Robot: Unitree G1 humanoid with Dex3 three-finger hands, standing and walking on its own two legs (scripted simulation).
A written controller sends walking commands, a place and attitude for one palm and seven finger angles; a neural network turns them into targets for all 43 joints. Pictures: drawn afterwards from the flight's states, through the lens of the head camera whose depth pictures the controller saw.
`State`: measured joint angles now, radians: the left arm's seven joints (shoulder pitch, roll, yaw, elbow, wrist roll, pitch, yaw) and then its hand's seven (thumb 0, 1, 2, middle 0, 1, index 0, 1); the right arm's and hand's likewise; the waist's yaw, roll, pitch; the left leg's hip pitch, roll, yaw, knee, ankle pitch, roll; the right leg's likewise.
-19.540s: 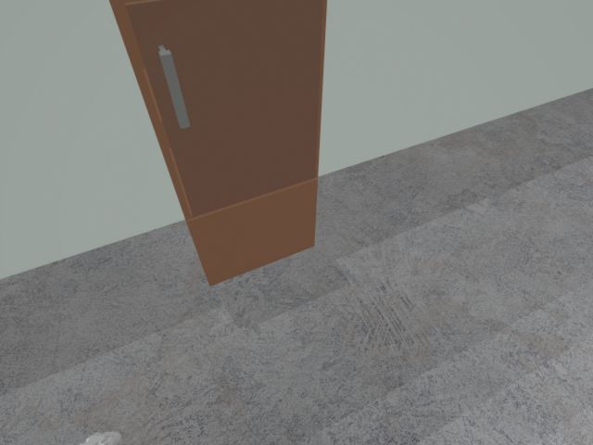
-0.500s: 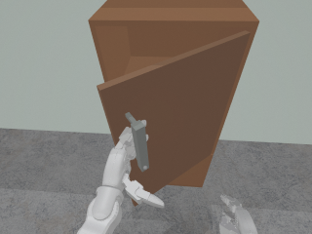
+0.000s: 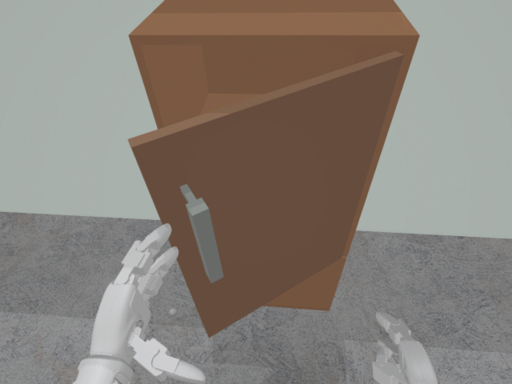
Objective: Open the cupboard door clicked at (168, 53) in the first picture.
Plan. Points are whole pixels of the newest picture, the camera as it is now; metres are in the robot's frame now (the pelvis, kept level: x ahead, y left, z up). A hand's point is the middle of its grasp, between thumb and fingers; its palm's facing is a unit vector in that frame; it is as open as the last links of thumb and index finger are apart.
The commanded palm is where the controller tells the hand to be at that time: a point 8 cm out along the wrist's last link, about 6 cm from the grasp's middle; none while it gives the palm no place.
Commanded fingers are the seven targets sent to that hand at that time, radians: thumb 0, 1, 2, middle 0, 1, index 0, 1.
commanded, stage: slide the hand sideways off the handle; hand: left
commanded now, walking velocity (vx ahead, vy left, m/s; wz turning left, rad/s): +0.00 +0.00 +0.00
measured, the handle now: (201, 235) +0.30 +0.10 +0.11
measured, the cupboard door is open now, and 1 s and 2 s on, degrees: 36 36 36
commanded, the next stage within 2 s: draw the hand back to the body in 0.34 s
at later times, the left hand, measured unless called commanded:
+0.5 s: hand (133, 338) +0.16 +0.16 +0.10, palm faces -0.05 -1.00 -0.02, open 16.3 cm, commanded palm +0.13 +0.22 +0.11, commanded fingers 0.00 -0.50 0.30 -0.15 -0.30 -0.15 -0.30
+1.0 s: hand (82, 320) +0.17 +0.21 +0.13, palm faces +0.05 -0.98 -0.17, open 16.0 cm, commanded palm +0.13 +0.27 +0.15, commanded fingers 0.00 -0.19 0.44 -0.16 -0.30 -0.16 -0.30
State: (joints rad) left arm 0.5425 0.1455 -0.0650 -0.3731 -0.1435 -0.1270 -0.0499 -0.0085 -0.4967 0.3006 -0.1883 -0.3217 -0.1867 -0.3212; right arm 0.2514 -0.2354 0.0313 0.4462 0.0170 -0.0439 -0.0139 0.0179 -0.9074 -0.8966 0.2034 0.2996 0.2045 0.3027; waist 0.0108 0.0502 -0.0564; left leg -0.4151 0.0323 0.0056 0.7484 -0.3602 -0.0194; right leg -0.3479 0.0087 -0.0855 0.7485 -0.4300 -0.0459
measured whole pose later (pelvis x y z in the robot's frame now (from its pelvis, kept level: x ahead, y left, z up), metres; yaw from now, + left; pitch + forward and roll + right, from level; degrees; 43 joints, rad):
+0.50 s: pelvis -0.01 +0.02 -0.01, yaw +1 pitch +3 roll -1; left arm 0.63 0.19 0.04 -0.40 -0.26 -0.19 -0.23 -0.01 -0.50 0.30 -0.15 -0.30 -0.15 -0.30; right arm 0.26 -0.24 0.02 0.47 0.04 -0.16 -0.05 0.02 -0.91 -0.90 0.20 0.30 0.20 0.30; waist 0.03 0.06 -0.08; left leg -0.51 0.02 -0.01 0.85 -0.40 0.00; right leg -0.42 0.00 -0.10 0.82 -0.45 -0.03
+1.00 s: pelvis -0.01 +0.03 +0.00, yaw +1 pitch -1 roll -2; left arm 0.54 0.29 0.15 -0.48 -0.21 0.00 -0.15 -0.01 -0.43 0.33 -0.15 -0.30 -0.16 -0.30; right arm 0.25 -0.23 0.06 0.52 0.05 -0.19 -0.08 0.02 -0.90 -0.90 0.21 0.30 0.21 0.30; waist 0.04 0.06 -0.06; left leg -0.38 0.02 0.00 0.74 -0.34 0.02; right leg -0.28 0.00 -0.09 0.68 -0.38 -0.01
